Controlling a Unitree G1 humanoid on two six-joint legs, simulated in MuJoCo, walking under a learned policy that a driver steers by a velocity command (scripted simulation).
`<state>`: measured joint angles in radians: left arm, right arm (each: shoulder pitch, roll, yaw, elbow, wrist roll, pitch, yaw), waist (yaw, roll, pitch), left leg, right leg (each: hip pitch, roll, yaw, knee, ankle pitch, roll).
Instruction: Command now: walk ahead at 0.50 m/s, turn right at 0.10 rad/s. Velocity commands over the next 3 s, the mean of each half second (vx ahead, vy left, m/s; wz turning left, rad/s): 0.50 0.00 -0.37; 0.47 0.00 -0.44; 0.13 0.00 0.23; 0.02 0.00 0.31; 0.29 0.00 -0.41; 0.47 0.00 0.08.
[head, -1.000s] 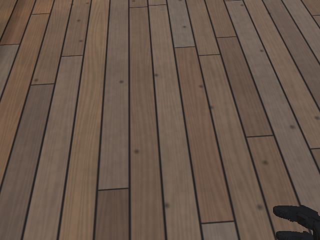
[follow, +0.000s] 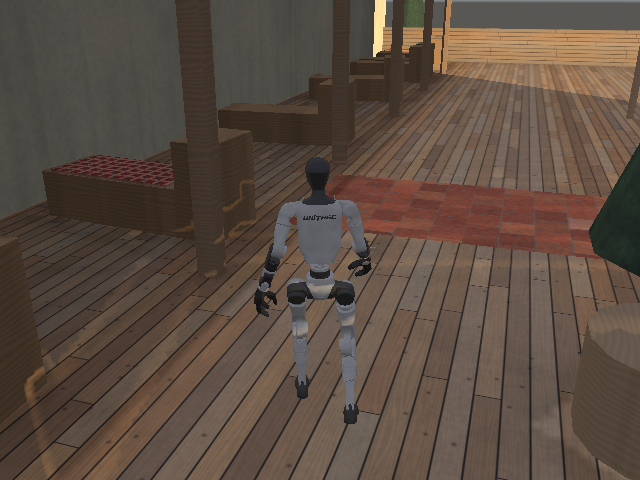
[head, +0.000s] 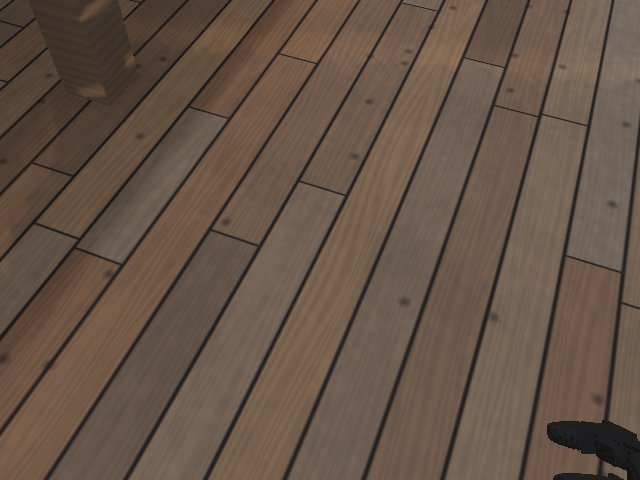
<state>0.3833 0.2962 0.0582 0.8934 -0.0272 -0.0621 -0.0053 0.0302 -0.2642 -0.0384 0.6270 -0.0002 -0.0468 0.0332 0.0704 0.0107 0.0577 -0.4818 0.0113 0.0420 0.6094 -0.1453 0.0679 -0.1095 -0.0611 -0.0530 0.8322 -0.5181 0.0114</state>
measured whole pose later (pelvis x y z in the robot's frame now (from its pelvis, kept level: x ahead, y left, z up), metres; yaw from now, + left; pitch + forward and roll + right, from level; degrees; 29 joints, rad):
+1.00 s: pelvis +0.56 -0.11 +0.00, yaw -29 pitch +2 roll +0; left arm 0.35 0.30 0.07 0.76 0.00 -0.03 0.02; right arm 0.05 -0.27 -0.04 0.72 -0.03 -0.13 0.03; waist 0.07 -0.01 0.02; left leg -0.47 -0.01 0.00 0.50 -0.07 0.02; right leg -0.11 0.08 0.18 0.67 -0.49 -0.04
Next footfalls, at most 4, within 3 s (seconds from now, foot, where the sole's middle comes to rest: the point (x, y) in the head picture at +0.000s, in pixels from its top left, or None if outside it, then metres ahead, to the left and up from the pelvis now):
0.48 right None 0.41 -0.17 -0.76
0.96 left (392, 337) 0.76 -0.09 -0.76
1.40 right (489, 382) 0.66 -0.30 -0.76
1.78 left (370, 348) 0.72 -0.04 -0.76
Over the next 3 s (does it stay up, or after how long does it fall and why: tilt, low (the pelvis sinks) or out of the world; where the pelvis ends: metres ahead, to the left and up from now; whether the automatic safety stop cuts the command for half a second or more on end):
stays up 1.02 -0.33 0.01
